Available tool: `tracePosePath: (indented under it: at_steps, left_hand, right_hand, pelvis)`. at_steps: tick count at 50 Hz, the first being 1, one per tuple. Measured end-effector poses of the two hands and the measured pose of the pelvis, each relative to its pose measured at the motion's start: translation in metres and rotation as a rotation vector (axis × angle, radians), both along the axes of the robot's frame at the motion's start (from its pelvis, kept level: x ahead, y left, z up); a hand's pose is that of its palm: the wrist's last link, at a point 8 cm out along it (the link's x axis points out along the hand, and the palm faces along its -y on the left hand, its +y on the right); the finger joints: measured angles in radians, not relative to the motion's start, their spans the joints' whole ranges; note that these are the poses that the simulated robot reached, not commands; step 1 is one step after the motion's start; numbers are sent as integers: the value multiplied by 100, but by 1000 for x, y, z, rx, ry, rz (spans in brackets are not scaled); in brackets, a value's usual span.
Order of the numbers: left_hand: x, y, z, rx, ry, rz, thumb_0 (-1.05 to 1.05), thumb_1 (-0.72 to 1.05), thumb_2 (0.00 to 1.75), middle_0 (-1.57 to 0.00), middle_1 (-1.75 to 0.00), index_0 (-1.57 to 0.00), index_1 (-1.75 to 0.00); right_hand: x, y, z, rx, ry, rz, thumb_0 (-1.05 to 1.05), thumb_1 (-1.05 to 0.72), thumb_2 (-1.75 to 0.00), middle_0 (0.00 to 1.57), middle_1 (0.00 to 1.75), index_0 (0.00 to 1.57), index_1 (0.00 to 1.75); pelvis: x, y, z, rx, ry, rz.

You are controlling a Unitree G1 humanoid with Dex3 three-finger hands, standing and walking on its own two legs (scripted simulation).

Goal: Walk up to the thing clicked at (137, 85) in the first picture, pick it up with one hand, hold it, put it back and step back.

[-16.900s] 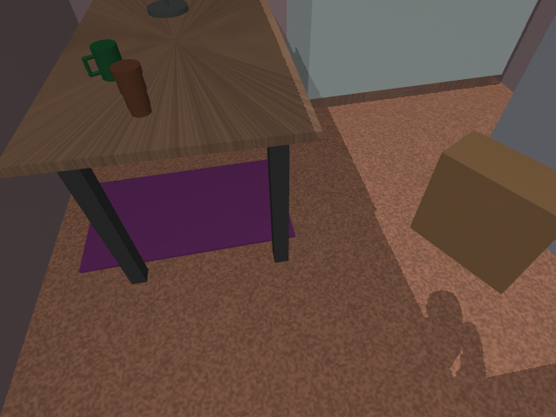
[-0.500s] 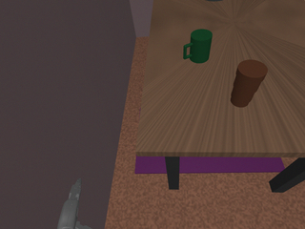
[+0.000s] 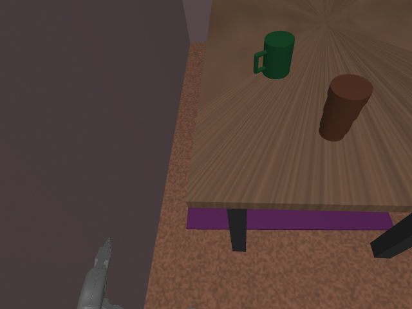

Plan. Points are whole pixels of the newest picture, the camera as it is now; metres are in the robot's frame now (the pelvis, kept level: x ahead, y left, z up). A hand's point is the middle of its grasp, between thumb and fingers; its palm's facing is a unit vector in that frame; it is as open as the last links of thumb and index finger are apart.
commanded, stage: go down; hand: right
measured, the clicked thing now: (340, 111) +0.52 -0.20 +0.05
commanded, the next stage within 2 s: approach in 0.22 s
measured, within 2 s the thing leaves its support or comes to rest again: neither
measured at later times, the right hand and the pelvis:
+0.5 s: hand out of the picture +0.43 -0.38 +0.16, palm faces +0.19 +0.98 +0.02, open 17.6 cm; pelvis +0.00 +0.00 -0.01, yaw +0 degrees
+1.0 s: hand (368, 125) +0.49 -0.25 +0.04, palm faces +0.14 +0.99 +0.07, open 17.6 cm; pelvis -0.02 +0.00 -0.04, yaw +2 degrees
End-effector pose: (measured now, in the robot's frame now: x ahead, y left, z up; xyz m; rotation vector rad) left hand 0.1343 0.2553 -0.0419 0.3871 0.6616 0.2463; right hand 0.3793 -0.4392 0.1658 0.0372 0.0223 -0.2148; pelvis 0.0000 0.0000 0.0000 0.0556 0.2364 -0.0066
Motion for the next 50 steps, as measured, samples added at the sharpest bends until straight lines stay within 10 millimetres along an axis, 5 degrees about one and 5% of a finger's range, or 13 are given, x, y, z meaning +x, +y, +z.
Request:
tracePosePath:
  at_steps: [16,26,33,41,50]
  left_hand:
    - [5,2,1,2,-17,-3,-1,-54,6,-6,-5,-5,-5]
    - [0,-1,-8,-7,14,-14,-1,-55,6,-6,-4,-5,-5]
    - [6,-7,-11,-8,-13,-46,-1,-54,5,-6,-5,-5,-5]
    - [-10,-3,-15,6,-12,-20,-1,-53,5,-7,-5,-6,-5]
    - [-36,12,-14,32,20,50,-1,-53,5,-7,-5,-7,-5]
  right_hand:
    - [13,2,8,-8,6,17,-1,57,-4,5,5,5,5]
    - [17,9,-15,-11,48,33,-1,56,-4,5,5,5,4]
    - [34,47,-61,10,69,125,-1,54,-4,5,4,4,4]
    - [62,102,-118,51,51,150,-1,53,-5,5,5,4,4]
    - [86,135,-127,41,5,75,-2,56,-4,4,4,4,4]
  pelvis:
    - [2,2,-4,1,22,0]
    - [-1,2,-9,3,42,-1]
    - [-7,1,-17,5,75,-3]
    - [-17,1,-34,5,116,17]
    - [-22,3,-44,8,139,38]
